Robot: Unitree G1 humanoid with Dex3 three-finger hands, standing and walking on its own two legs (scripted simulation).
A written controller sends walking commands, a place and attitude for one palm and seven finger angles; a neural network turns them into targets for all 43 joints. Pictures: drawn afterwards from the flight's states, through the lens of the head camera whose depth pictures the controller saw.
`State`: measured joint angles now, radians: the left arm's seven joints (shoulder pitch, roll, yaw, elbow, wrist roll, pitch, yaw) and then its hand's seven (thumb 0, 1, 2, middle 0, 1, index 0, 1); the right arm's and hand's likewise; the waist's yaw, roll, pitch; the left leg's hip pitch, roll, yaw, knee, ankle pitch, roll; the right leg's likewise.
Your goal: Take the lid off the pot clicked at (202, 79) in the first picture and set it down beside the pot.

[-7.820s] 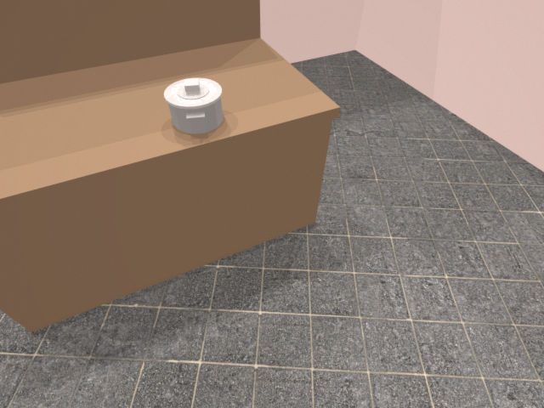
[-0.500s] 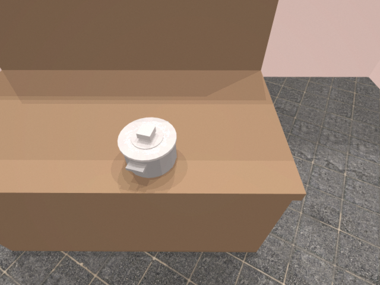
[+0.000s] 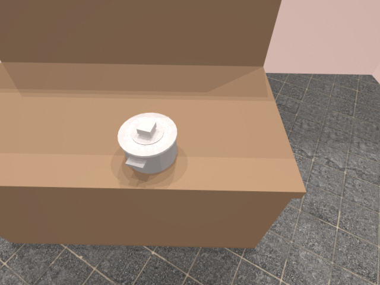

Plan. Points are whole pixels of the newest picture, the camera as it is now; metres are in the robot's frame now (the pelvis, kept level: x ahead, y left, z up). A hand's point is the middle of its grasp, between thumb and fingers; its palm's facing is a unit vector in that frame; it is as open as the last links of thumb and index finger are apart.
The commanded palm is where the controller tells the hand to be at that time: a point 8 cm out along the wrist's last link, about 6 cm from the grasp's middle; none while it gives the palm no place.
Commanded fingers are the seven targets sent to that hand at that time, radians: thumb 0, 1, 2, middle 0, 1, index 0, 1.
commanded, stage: lift the closed hand beside the body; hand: left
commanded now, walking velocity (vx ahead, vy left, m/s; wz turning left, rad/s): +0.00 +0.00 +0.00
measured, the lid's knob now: (146, 127) +0.51 +0.16 +0.00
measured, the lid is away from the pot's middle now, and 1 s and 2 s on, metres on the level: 0.00 0.00 0.00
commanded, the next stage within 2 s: raise the hand higher, near the body in 0.58 s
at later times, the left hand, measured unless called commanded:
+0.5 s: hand out of the picture +0.09 +0.21 -0.08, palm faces +0.23 -0.94 -0.25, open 3.3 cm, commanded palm +0.06 +0.27 -0.05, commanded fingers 0.00 0.90 0.90 -1.30 -1.50 -1.30 -1.50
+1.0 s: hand out of the picture +0.12 +0.26 -0.02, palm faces +0.27 -0.89 -0.38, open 3.1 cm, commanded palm +0.07 +0.29 +0.02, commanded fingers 0.00 0.90 0.90 -1.30 -1.50 -1.30 -1.50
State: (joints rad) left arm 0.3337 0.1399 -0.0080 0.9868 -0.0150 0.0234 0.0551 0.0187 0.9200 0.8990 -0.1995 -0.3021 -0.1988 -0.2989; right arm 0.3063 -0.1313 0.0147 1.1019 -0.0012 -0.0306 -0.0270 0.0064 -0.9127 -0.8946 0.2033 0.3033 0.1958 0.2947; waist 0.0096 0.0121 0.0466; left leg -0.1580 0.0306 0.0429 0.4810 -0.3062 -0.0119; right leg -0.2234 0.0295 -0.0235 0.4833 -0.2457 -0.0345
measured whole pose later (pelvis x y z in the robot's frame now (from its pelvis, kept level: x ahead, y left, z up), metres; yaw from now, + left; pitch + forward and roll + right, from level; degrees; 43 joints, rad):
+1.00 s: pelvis +0.00 +0.02 -0.01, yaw +3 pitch -1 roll +0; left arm 0.62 0.26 0.11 -0.08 0.00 -0.01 0.10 0.02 0.90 0.90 -1.29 -1.50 -1.28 -1.49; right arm 0.22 -0.22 0.00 0.66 0.01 -0.19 -0.07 0.02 -0.90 -0.89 0.21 0.30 0.20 0.30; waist 0.04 0.03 0.00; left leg -0.23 -0.02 0.01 0.59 -0.35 0.03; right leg -0.27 -0.02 -0.06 0.57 -0.30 0.00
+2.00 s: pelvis -0.01 +0.02 +0.00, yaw +2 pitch -2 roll +0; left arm 0.36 0.59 0.04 -0.25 0.78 0.09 -0.12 0.01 0.48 1.08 -1.14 -1.02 -1.14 -1.02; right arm 0.11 -0.30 0.01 0.59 0.02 0.07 -0.03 0.01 -0.91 -0.89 0.20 0.30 0.20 0.29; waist 0.07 0.12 0.00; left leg -0.14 -0.01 0.02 0.44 -0.27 0.02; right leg -0.19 -0.01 -0.05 0.44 -0.22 -0.01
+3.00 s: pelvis -0.02 +0.03 +0.01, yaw +3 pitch -1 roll +0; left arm -0.21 0.54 -0.14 0.15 0.84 0.08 -0.24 0.00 -0.24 1.33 -0.84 -0.08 -0.83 -0.08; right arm 0.11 -0.28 0.03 0.61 0.04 0.11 0.00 0.01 -0.91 -0.89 0.20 0.30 0.20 0.30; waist 0.03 0.10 0.02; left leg -0.17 -0.04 0.01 0.40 -0.22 0.04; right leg -0.21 -0.04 -0.05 0.40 -0.18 0.01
